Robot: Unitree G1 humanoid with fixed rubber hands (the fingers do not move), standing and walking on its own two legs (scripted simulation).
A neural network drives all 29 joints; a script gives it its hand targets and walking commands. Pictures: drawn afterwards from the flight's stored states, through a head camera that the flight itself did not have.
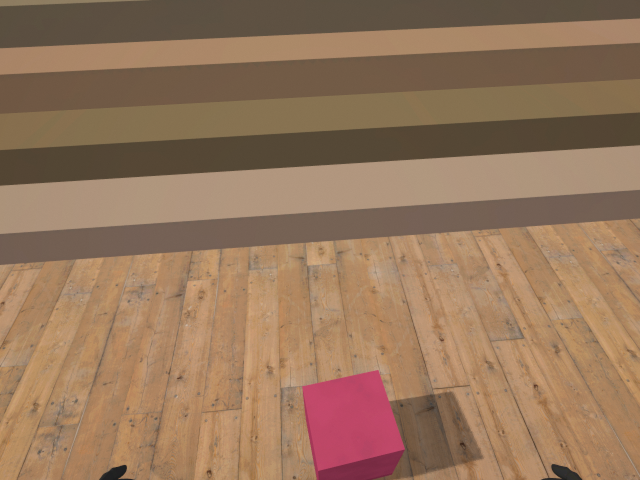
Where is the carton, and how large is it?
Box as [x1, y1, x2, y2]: [302, 370, 404, 479]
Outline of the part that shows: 378,370 302,386 305,416 317,479 372,479 391,474 404,448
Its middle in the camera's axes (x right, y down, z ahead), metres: +0.08 +0.53 +1.05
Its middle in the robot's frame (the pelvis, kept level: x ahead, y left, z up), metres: +0.39 -0.05 -0.65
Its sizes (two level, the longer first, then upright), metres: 0.210 0.200 0.250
